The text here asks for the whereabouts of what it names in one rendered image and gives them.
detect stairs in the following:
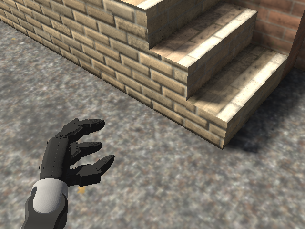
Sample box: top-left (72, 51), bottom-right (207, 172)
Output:
top-left (0, 0), bottom-right (289, 150)

